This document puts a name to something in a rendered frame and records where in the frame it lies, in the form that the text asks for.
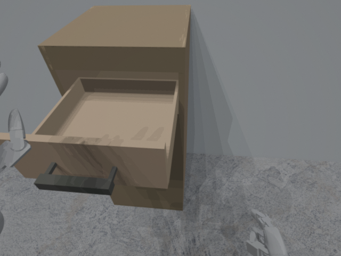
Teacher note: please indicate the cabinet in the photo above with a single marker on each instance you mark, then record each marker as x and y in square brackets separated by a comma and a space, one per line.
[130, 41]

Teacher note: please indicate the handle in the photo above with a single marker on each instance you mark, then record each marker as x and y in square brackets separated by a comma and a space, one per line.
[89, 185]

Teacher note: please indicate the robot left hand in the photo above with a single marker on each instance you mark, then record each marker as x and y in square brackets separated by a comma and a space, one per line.
[14, 150]

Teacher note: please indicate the robot right hand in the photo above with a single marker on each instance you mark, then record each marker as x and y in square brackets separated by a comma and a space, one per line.
[270, 241]

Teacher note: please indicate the drawer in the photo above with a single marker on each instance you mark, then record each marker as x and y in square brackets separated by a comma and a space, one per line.
[104, 122]

